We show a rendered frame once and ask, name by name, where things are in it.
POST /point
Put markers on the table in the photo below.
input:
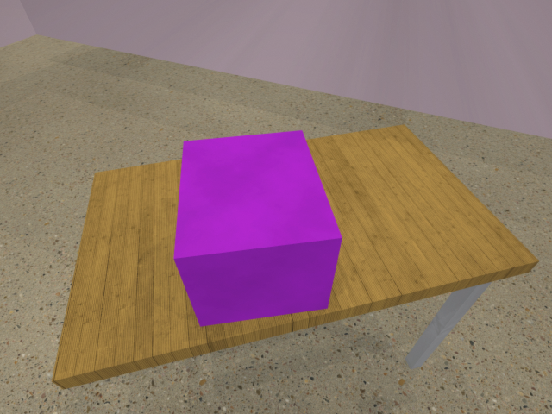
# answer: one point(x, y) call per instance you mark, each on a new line
point(410, 230)

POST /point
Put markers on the carton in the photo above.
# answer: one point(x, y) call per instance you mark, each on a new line
point(255, 236)

